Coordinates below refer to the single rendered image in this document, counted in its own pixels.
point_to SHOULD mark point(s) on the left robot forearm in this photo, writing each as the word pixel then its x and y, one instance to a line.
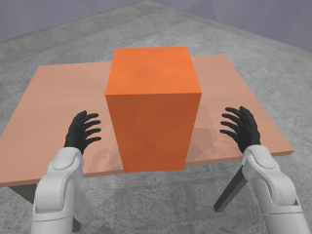
pixel 55 194

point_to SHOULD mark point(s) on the robot right hand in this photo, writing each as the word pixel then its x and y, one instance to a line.
pixel 246 130

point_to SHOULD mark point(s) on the carton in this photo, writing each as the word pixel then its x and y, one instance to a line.
pixel 153 95

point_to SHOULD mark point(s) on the robot left hand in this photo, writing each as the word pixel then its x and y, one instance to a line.
pixel 77 134

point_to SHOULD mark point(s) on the table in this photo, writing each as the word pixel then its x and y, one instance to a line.
pixel 58 92

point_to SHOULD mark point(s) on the right robot forearm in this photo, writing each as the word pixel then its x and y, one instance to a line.
pixel 275 192

